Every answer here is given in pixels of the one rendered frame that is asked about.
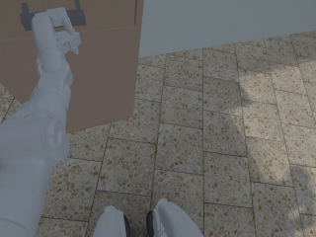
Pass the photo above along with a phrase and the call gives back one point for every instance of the handle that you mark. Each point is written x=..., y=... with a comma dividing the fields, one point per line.
x=76, y=16

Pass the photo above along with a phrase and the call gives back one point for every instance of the drawer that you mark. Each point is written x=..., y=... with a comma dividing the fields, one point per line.
x=99, y=15

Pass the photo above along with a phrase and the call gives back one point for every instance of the robot thigh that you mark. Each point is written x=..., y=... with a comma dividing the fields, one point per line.
x=171, y=219
x=110, y=224

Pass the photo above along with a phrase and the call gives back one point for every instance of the robot right thigh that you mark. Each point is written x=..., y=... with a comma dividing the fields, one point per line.
x=171, y=219

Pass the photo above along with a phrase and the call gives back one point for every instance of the left robot hand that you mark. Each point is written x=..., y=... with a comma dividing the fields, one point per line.
x=45, y=37

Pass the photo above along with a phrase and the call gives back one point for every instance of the robot left thigh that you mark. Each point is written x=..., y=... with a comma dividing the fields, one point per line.
x=110, y=224

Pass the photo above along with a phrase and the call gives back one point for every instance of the cabinet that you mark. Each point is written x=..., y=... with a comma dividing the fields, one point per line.
x=104, y=73

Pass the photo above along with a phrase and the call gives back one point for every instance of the left robot forearm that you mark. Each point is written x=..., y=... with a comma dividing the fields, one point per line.
x=52, y=94

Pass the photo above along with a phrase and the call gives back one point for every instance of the left robot upper arm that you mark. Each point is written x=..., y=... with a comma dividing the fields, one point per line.
x=30, y=148

